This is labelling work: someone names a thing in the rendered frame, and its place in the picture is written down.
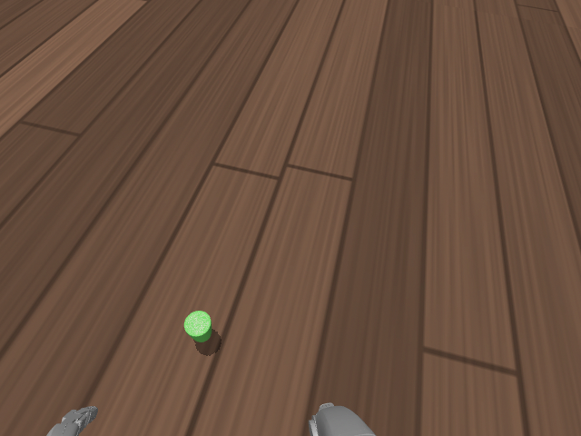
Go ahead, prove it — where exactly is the left robot hand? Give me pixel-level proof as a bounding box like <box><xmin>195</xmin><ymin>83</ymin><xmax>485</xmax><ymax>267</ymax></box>
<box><xmin>46</xmin><ymin>406</ymin><xmax>98</xmax><ymax>436</ymax></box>

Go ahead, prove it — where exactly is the cup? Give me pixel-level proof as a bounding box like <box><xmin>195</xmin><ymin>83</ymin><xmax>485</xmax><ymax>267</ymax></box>
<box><xmin>184</xmin><ymin>311</ymin><xmax>212</xmax><ymax>342</ymax></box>

